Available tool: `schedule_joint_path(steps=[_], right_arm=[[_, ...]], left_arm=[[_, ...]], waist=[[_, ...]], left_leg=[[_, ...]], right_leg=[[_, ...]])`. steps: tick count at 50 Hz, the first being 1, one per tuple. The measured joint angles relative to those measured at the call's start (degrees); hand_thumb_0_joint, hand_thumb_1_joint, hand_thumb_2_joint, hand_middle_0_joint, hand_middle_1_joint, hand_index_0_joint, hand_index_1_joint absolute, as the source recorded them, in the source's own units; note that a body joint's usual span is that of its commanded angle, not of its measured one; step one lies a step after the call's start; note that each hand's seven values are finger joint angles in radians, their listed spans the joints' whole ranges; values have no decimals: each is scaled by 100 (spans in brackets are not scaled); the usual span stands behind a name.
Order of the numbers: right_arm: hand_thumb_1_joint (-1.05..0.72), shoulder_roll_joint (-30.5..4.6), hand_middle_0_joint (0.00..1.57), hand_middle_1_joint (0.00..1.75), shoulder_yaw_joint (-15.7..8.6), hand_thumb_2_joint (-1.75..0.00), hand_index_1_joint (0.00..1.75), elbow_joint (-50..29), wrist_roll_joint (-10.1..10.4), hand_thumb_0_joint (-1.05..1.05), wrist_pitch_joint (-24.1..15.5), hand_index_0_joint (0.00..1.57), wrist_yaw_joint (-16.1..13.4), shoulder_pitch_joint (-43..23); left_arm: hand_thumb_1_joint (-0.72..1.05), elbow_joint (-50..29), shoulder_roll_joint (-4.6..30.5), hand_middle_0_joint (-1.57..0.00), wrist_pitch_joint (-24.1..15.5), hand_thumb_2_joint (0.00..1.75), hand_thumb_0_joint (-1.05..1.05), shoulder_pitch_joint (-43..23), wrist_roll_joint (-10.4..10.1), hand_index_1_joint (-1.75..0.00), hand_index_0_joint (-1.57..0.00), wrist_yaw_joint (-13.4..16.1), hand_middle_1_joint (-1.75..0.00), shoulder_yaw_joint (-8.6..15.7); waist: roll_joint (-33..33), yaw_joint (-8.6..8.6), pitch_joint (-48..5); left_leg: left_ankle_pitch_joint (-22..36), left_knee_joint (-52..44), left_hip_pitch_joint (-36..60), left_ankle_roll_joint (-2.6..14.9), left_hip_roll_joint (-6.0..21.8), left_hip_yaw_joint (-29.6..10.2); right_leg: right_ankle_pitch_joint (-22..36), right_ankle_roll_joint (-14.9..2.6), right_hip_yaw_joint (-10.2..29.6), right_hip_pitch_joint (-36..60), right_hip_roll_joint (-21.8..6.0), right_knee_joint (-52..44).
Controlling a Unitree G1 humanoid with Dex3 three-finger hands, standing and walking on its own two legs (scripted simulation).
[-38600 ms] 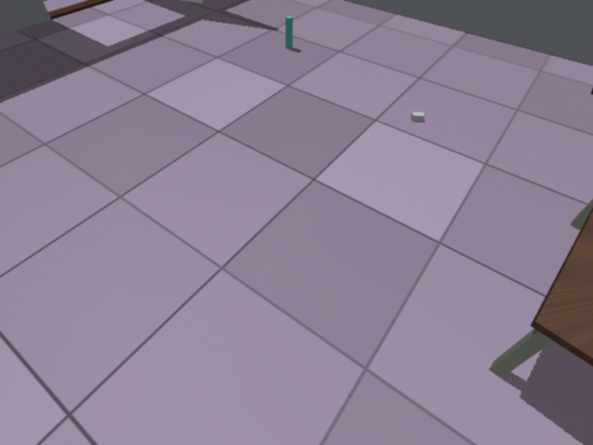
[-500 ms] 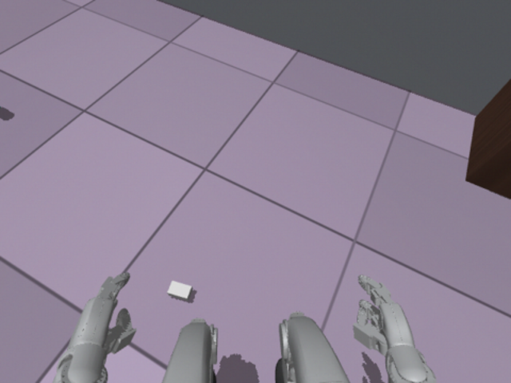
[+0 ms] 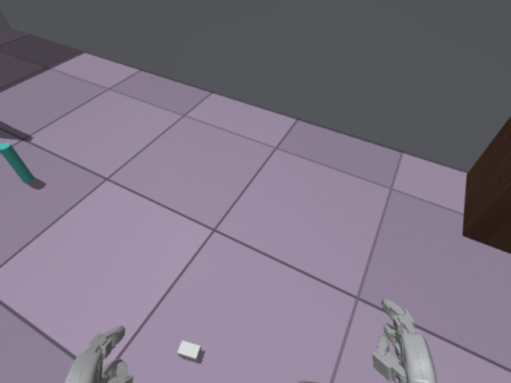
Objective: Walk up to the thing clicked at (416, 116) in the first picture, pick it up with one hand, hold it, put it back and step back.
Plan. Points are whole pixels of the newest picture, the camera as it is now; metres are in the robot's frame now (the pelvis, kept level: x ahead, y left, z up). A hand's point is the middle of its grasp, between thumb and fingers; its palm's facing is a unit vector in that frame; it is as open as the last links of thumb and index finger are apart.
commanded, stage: home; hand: left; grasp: from above
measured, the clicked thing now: (189, 350) +0.37 +0.19 -0.70
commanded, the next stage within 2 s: stand in 1.84 s
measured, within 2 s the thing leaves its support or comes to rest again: neither
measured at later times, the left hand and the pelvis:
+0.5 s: hand (130, 381) +0.16 +0.18 -0.04, palm faces +0.04 -0.98 -0.20, open 7.4 cm; pelvis +0.00 +0.00 +0.00, yaw +0 degrees
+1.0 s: hand out of the picture +0.16 +0.18 -0.05, palm faces +0.04 -0.98 -0.20, open 7.4 cm; pelvis +0.00 +0.00 +0.00, yaw +0 degrees
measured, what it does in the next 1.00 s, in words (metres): stands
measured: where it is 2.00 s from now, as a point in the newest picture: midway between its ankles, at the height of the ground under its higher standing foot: outside the picture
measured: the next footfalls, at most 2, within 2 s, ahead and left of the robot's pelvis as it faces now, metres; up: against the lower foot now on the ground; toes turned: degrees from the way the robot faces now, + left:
none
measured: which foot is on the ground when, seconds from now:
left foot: down 0.00-1.00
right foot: down 0.00-1.00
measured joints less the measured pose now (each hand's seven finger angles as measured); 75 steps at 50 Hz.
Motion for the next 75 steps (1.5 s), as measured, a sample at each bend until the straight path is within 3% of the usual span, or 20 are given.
schedule_joint_path(steps=[13,75], right_arm=[[-90,21,20,30,20,-89,30,148,-61,1,-138,20,13,-159],[-90,59,21,30,3,-89,30,277,-62,2,-85,20,-4,-69]], left_arm=[[91,90,1,-20,-126,90,1,-120,68,-29,-20,-49,-30,-26],[91,24,69,-20,-133,90,1,-75,64,-29,-20,-24,-30,-48]], waist=[[-53,85,173],[-40,45,130]], left_leg=[[13,-54,93,-22,1,-29],[-78,-9,88,31,6,38]], right_leg=[[-4,-21,-28,95,1,-38],[-42,37,42,92,8,-49]])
